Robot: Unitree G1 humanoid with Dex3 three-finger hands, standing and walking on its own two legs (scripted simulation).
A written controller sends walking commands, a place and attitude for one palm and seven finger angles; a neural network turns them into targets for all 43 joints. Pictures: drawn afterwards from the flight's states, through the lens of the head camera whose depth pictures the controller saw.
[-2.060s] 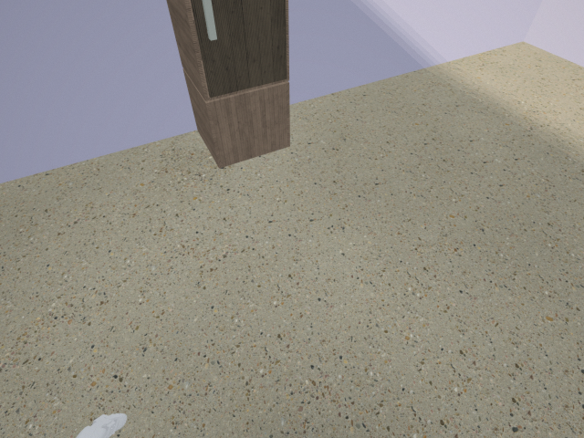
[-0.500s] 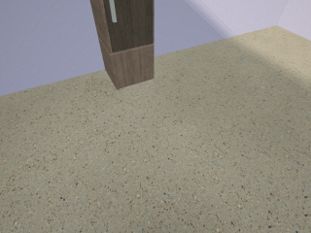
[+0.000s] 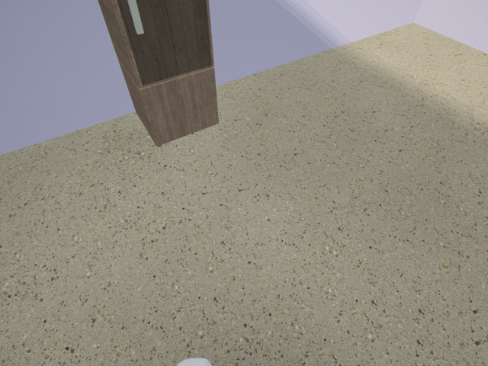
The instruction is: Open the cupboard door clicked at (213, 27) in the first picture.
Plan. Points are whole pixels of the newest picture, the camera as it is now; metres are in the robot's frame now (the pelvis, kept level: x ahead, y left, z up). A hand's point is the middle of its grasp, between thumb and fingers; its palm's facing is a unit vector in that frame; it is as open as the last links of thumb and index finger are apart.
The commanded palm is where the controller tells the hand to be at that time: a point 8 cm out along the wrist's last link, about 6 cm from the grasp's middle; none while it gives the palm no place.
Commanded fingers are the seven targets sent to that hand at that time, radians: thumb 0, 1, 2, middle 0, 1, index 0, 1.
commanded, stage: walk to a spot facing it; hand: left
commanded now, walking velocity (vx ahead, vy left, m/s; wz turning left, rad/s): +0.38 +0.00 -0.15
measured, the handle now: (133, 11) +1.34 +0.60 +0.00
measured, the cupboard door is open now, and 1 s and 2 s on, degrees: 0 0 0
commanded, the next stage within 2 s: turn to face it in 1.60 s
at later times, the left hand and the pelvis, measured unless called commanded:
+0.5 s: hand (152, 282) +0.30 +0.24 -0.16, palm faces -0.07 -0.98 -0.17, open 7.4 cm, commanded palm none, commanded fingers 0.00 0.90 0.90 -0.20 -0.30 -0.20 -0.30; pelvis +0.22 +0.07 +0.01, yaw -8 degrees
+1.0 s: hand (225, 186) +0.58 +0.12 -0.16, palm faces -0.17 -0.97 -0.17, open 7.2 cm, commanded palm none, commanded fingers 0.00 0.90 0.90 -0.20 -0.30 -0.20 -0.30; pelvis +0.44 -0.03 +0.00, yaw -12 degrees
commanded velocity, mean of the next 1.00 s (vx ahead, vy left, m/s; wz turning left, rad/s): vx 0.38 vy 0.00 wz -0.13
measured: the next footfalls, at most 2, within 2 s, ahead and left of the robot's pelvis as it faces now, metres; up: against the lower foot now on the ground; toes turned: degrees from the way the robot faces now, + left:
left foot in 0.24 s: +0.28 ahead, +0.12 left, +0.00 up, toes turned +4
right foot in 0.86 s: +0.49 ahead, -0.12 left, +0.00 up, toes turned -21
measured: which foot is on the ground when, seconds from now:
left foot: up 0.00-0.22, down 0.24-0.86, up 0.88-1.00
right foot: down 0.00-0.24, up 0.26-0.84, down 0.86-1.00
